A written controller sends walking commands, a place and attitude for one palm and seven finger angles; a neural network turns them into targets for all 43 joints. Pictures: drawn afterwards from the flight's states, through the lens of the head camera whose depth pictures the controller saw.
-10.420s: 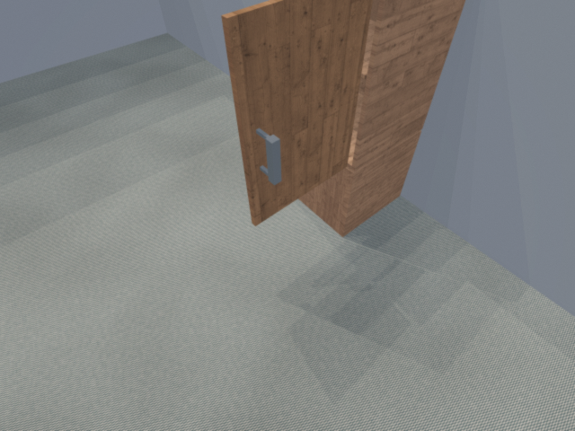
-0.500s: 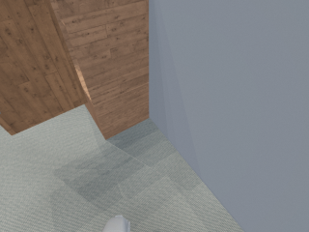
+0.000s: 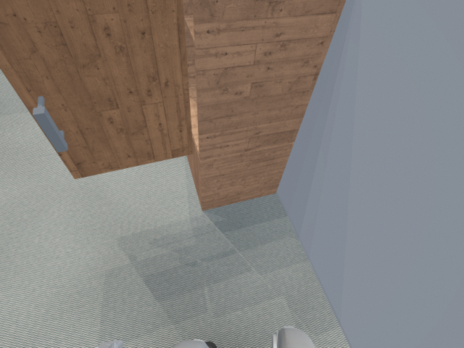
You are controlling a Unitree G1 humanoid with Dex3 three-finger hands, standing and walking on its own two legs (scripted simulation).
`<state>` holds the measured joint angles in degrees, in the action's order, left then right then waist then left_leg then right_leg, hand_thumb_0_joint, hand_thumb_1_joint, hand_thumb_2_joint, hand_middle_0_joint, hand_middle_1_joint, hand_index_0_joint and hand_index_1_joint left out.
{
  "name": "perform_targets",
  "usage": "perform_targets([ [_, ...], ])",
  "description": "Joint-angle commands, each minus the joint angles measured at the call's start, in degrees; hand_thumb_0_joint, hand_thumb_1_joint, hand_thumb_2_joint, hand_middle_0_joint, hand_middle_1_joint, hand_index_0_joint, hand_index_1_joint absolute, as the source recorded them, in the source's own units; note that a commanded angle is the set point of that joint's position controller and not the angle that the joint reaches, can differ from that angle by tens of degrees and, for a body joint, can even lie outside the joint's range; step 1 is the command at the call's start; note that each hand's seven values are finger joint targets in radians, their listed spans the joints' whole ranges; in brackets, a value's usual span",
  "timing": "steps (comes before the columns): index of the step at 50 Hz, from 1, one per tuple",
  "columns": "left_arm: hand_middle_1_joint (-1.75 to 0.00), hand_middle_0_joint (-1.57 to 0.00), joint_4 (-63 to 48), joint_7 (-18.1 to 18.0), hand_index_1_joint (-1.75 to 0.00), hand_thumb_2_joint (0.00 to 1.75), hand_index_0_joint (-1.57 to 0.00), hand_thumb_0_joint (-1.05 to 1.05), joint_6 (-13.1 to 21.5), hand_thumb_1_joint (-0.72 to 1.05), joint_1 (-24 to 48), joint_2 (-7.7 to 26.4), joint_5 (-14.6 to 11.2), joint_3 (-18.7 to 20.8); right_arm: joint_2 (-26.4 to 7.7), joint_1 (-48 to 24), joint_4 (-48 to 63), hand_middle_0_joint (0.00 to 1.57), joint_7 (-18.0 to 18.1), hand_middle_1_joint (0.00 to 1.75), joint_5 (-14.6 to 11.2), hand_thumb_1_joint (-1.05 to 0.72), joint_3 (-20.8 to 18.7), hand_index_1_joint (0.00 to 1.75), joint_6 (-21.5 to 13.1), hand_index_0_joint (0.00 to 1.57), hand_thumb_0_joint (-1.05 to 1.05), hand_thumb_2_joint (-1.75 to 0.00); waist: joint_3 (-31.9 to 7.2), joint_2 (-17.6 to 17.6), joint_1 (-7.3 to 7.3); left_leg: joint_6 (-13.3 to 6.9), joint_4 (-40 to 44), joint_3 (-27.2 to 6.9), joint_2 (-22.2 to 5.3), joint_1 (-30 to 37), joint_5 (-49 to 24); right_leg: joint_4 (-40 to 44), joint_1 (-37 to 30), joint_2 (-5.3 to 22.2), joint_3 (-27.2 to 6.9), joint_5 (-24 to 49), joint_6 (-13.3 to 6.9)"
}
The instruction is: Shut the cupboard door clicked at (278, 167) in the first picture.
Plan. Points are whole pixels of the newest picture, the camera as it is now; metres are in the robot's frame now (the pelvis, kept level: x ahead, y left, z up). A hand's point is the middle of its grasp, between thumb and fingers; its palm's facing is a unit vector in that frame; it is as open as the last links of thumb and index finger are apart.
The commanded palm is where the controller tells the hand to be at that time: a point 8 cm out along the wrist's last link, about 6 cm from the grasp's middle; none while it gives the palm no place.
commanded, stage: turn to face it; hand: left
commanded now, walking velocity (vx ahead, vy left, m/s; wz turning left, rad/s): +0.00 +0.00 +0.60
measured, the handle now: (51, 124) +0.59 +0.51 -0.07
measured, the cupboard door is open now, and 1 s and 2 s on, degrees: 92 92 92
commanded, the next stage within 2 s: take the last steps up to it in 0.60 s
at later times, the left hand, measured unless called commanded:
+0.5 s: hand out of the picture +0.06 +0.14 -0.15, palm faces +0.26 -0.93 -0.26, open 7.3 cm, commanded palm none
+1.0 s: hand out of the picture +0.01 +0.18 -0.16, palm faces +0.41 -0.88 -0.21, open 7.3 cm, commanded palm none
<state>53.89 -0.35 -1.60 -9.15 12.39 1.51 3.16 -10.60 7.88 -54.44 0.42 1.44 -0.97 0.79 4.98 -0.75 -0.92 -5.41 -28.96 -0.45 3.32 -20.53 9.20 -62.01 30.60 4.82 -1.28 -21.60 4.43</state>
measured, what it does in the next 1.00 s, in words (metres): steps on the spot, turning left: right foot, then left foot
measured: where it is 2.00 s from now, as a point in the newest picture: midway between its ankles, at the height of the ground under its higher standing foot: (189, 325)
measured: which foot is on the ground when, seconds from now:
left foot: down 0.00-0.26, up 0.28-0.66, down 0.68-1.00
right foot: up 0.00-0.24, down 0.26-0.68, up 0.70-1.00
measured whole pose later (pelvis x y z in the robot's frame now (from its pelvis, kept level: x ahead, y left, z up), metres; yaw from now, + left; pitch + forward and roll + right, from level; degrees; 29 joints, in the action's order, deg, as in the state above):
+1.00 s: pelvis +0.05 -0.02 +0.01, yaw +24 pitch +0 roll +0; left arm 55.8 1.2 -1.2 -13.1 12.7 2.0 2.3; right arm -10.3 11.7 -55.5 0.7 1.6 -1.1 -0.5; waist 2.8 -0.2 -1.0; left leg -3.4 -25.1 0.7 2.3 -11.2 13.7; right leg -48.5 22.8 4.2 2.5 -24.2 1.4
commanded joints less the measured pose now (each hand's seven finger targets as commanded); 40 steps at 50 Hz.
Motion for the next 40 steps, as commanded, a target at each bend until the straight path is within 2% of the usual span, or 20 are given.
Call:
perform_targets([
  [1,-0.30,-0.20,-4.84,-0.79,-0.30,0.90,-0.20,0.00,0.05,0.90,-0.82,4.83,-0.22,1.47,-12.57,4.38,3.22,0.20,0.47,0.30,-0.04,-0.90,-4.27,0.30,-0.43,0.20,0.00,-0.90,-8.17,6.98,1.98,-5.09,11.70,-19.27,-15.18,8.17,-1.27,4.50,0.28,-0.82,0.21,-0.29,0.55],
  [7,-0.30,-0.20,-7.66,-1.13,-0.30,0.90,-0.20,0.00,0.33,0.90,2.02,5.21,-0.65,1.31,-12.79,5.61,3.62,0.20,0.41,0.30,0.20,-0.90,-5.32,0.30,0.52,0.20,0.00,-0.90,-8.91,9.88,2.66,-4.69,8.50,-23.29,-13.96,8.93,-8.46,16.24,-5.95,-4.01,0.39,-3.62,-0.51],
  [9,-0.30,-0.20,-7.56,-1.30,-0.30,0.90,-0.20,0.00,0.58,0.90,0.21,5.65,-0.79,1.40,-12.81,4.83,4.11,0.20,0.43,0.30,0.05,-0.90,-5.61,0.30,0.73,0.20,0.00,-0.90,-9.99,9.58,1.81,-4.08,6.49,-24.27,-12.97,7.80,-12.49,22.46,-11.12,-5.35,0.47,-1.90,-1.04],
  [11,-0.30,-0.20,-6.93,-1.64,-0.30,0.90,-0.20,0.00,1.11,0.90,-3.35,6.69,-1.11,1.83,-11.91,3.17,4.81,0.20,0.33,0.30,-0.53,-0.90,-5.52,0.30,0.89,0.20,0.00,-0.90,-11.62,7.53,-0.23,-1.45,3.04,-23.25,-10.22,2.70,-11.88,35.88,-22.73,-5.30,0.43,5.89,-1.70],
  [12,-0.30,-0.20,-6.47,-1.93,-0.30,0.90,-0.20,0.00,1.53,0.90,-5.68,9.21,-0.89,2.37,-10.17,2.71,5.29,0.20,0.05,0.30,-1.08,-0.90,-5.34,0.30,0.83,0.20,0.00,-0.90,-12.29,2.25,-1.38,1.44,-1.54,-19.82,-7.36,-5.11,-3.68,42.78,-32.03,0.64,-4.91,8.10,-3.25],
  [13,-0.30,-0.20,-6.78,-2.24,-0.30,0.90,-0.20,0.00,1.84,0.90,-5.85,13.47,-0.17,3.18,-6.64,3.00,6.21,0.20,-0.12,0.30,-1.56,-0.90,-4.95,0.30,0.74,0.20,0.00,-0.90,-11.52,-13.80,-1.64,6.59,-12.92,-7.65,0.73,-16.08,16.70,46.88,-37.53,15.91,-19.10,11.91,-8.87],
  [14,-0.30,-0.20,-7.58,-2.23,-0.30,0.90,-0.20,0.00,1.71,0.90,-4.61,14.37,-0.01,2.85,-8.88,2.49,6.55,0.20,-0.30,0.30,-0.81,-0.90,-5.44,0.30,0.83,0.20,0.00,-0.90,-9.55,-13.40,-1.32,7.57,-26.28,-3.36,0.94,-15.01,25.61,46.34,-29.03,24.13,-20.08,22.33,-13.81],
  [15,-0.30,-0.20,-8.12,-2.26,-0.30,0.90,-0.20,0.00,1.74,0.90,-2.13,12.44,-0.26,2.10,-8.89,3.10,6.26,0.20,-0.76,0.30,-0.32,-0.90,-5.37,0.30,1.29,0.20,0.00,-0.90,-7.02,-7.91,0.43,7.45,-34.49,-3.66,-0.67,-14.12,22.81,44.65,-24.79,21.23,-14.08,27.90,-14.94],
  [16,-0.30,-0.20,-8.07,-2.34,-0.30,0.90,-0.20,0.00,2.31,0.90,-0.38,8.80,-0.56,1.54,-8.81,3.16,4.34,0.20,-0.80,0.30,-0.10,-0.90,-5.44,0.30,1.93,0.20,0.00,-0.90,-5.91,-10.26,1.69,8.17,-38.25,-4.25,-2.29,-14.82,20.12,42.82,-24.96,16.53,-10.37,35.18,-13.19],
  [17,-0.30,-0.20,-7.93,-2.07,-0.30,0.90,-0.20,0.00,2.35,0.90,0.03,8.28,-0.83,1.05,-8.52,3.54,3.46,0.20,-1.03,0.30,-0.20,-0.90,-5.31,0.30,2.40,0.20,0.00,-0.90,-4.94,-9.98,2.42,8.96,-40.52,-2.66,-2.79,-15.09,16.98,41.31,-25.53,13.41,-4.90,40.16,-11.75],
  [19,-0.30,-0.20,-7.17,-1.95,-0.30,0.90,-0.20,0.00,2.52,0.90,-2.17,7.81,-0.91,1.02,-7.36,2.45,4.12,0.20,-1.37,0.30,-0.44,-0.90,-4.65,0.30,2.54,0.20,0.00,-0.90,-4.84,-11.18,1.48,9.50,-39.01,-0.30,-3.25,-16.01,15.19,40.22,-28.36,11.92,-0.19,46.32,-10.50],
  [24,-0.30,-0.20,-4.44,-1.91,-0.30,0.90,-0.20,0.00,2.78,0.90,-9.41,9.34,-0.40,1.26,-5.86,-2.87,4.55,0.20,-1.38,0.30,-0.67,-0.90,-3.34,0.30,2.38,0.20,0.00,-0.90,-6.25,-10.02,-1.47,9.62,-26.25,2.88,-3.30,-12.44,16.47,37.80,-34.07,12.60,1.02,52.95,-10.69],
  [28,-0.30,-0.20,-3.33,-1.61,-0.30,0.90,-0.20,0.00,2.52,0.90,-10.06,11.08,0.06,1.61,-5.61,-4.62,4.47,0.20,-1.34,0.30,-0.89,-0.90,-2.50,0.30,1.79,0.20,0.00,-0.90,-6.10,-11.49,-1.81,8.39,-15.28,5.37,-2.09,-4.70,16.14,36.10,-30.83,13.12,1.50,52.09,-11.31],
  [31,-0.30,-0.20,-2.44,-1.27,-0.30,0.90,-0.20,0.00,2.46,0.90,-8.23,11.40,-0.41,1.68,-6.76,-0.42,3.31,0.20,-0.82,0.30,-0.79,-0.90,-2.48,0.30,0.99,0.20,0.00,-0.90,-7.51,-11.42,1.35,6.94,-1.59,6.32,-0.58,7.17,6.81,29.97,-25.73,11.30,4.14,49.68,-8.49],
  [32,-0.30,-0.20,-2.57,-1.10,-0.30,0.90,-0.20,0.00,2.39,0.90,-6.89,10.89,-1.01,1.53,-8.78,3.03,2.37,0.20,-0.66,0.30,-0.54,-0.90,-2.91,0.30,0.49,0.20,0.00,-0.90,-9.37,-7.43,3.70,5.72,4.47,4.60,-3.12,15.73,-3.00,23.99,-20.52,10.24,5.45,43.51,-6.31],
  [33,-0.30,-0.20,-3.73,-0.80,-0.30,0.90,-0.20,0.00,2.09,0.90,-7.19,8.06,-1.47,0.89,-14.26,6.37,1.92,0.20,-0.41,0.30,0.00,-0.90,-4.14,0.30,-0.19,0.20,0.00,-0.90,-12.93,6.75,5.15,0.36,4.73,-10.61,-16.05,25.79,-20.73,13.09,-8.13,3.94,9.15,16.67,-2.49],
  [34,-0.30,-0.20,-5.01,-1.01,-0.30,0.90,-0.20,0.00,1.70,0.90,-4.88,4.77,-1.54,-0.36,-17.23,8.56,1.57,0.20,0.13,0.30,-0.42,-0.90,-4.70,0.30,0.03,0.20,0.00,-0.90,-13.33,15.76,5.62,-6.87,5.87,-20.16,-25.93,23.46,-40.55,3.60,-3.51,0.62,5.48,-14.35,-1.03],
  [35,-0.30,-0.20,-4.67,-1.47,-0.30,0.90,-0.20,0.00,0.65,0.90,-4.84,6.32,-1.24,0.18,-16.52,6.67,1.71,0.20,0.53,0.30,-0.32,-0.90,-4.14,0.30,0.54,0.20,0.00,-0.90,-11.42,10.06,4.55,-9.28,5.68,-16.25,-26.47,17.92,-34.77,0.40,-4.85,1.53,0.73,-15.60,-1.66],
  [38,-0.30,-0.20,-2.07,-0.45,-0.30,0.90,-0.20,0.00,-0.17,0.90,-4.04,6.05,-0.13,0.54,-12.83,1.38,3.12,0.20,1.43,0.30,0.07,-0.90,-2.89,0.30,-0.15,0.20,0.00,-0.90,-4.51,11.86,2.34,-6.15,11.23,-13.87,-18.97,10.92,-7.95,-2.62,-1.40,0.68,1.00,-7.61,-2.07],
  [40,-0.30,-0.20,-1.04,0.46,-0.30,0.90,-0.20,0.00,0.32,0.90,-5.66,5.63,0.11,0.51,-11.84,1.80,2.90,0.20,1.19,0.30,-0.01,-0.90,-2.55,0.30,-0.94,0.20,0.00,-0.90,-5.11,10.09,1.37,-5.16,12.87,-12.49,-16.96,11.61,0.63,-1.13,-1.24,0.34,2.13,-4.18,-2.40],
])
